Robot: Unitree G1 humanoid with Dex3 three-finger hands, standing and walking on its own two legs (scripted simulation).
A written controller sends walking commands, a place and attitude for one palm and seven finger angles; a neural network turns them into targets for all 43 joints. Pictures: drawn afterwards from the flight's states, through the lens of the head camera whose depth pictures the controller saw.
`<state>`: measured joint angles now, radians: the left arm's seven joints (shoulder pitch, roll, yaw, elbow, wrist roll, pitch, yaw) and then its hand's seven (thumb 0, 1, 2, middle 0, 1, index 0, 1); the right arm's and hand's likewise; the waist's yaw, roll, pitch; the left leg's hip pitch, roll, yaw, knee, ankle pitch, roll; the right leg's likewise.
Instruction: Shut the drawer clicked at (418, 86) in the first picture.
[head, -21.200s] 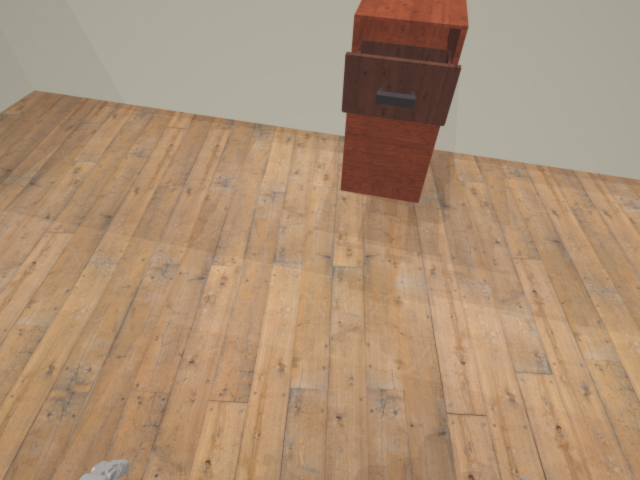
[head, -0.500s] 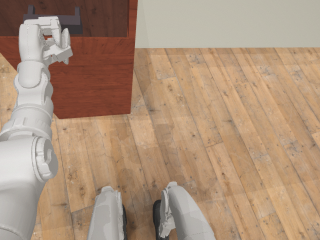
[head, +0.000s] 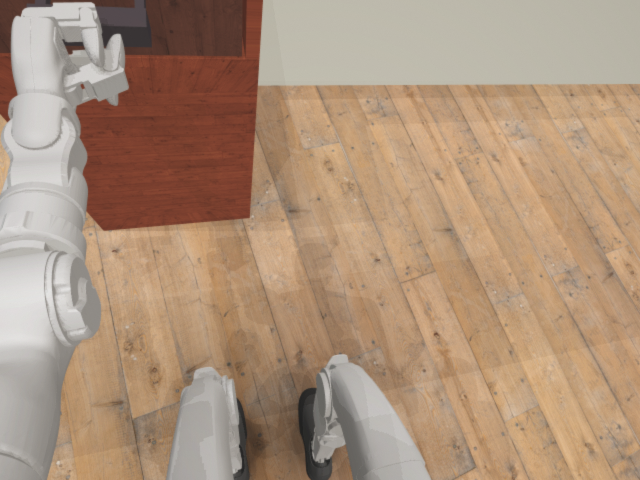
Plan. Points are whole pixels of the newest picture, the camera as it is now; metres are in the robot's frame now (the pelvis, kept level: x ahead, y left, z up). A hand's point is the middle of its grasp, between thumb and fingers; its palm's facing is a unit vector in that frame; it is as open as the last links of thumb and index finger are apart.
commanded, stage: pull the fist back off the drawer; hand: left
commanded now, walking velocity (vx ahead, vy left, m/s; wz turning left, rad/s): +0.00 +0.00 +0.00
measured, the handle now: (92, 11) +0.64 +0.19 +0.06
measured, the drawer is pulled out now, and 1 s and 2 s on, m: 0.00 0.00 0.00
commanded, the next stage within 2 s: draw the hand back to the body in 0.46 s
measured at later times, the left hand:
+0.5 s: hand (126, 71) +0.56 +0.16 +0.06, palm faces +0.06 -1.00 -0.03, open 3.1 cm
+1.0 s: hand (37, 117) +0.43 +0.19 +0.15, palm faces +0.08 -1.00 -0.04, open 3.3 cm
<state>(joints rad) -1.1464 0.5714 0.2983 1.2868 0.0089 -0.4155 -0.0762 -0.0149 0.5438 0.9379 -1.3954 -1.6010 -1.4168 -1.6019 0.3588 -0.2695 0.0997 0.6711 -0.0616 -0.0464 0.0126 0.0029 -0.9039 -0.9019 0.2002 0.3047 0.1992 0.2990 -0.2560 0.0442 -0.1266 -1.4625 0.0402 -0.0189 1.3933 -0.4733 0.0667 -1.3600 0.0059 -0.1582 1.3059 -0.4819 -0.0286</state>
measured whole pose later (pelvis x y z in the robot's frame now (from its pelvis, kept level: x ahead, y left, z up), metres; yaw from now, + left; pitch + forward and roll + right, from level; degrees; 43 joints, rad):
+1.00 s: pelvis +0.08 -0.01 +0.10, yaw +3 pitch +16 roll -3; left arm -0.19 0.27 0.17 0.40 -0.20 -0.32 -0.12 0.02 0.90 0.90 -1.40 -1.60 -1.40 -1.60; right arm 0.26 -0.27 0.01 0.53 0.04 0.03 0.01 0.01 -0.91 -0.90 0.20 0.30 0.20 0.30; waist -0.05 0.04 -0.14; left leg -0.78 0.02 0.02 0.97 -0.47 0.04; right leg -0.70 0.02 -0.10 0.90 -0.48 -0.03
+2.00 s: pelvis +0.09 -0.02 +0.15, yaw +3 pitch -4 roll +0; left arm 0.54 0.32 0.26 -0.43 -0.08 -0.08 0.11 0.02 0.89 0.90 -1.40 -1.60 -1.41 -1.60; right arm 0.20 -0.23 0.03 0.59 0.02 -0.07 -0.07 0.01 -0.90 -0.90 0.20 0.30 0.20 0.30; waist 0.07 0.08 0.01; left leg -0.13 0.00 0.04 0.47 -0.28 0.02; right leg -0.08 0.02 -0.08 0.44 -0.29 -0.04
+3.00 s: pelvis -0.02 +0.01 +0.14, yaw +6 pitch +2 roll -4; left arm 0.60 0.45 0.41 -0.61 0.00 -0.25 0.16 0.02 0.88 0.90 -1.40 -1.60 -1.41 -1.60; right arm 0.25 -0.20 -0.01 0.56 -0.01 -0.06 -0.08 0.01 -0.90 -0.90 0.20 0.30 0.20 0.30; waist -0.04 0.02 0.02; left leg -0.46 -0.02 -0.03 0.54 -0.12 0.08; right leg -0.33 0.08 0.00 0.77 -0.33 0.01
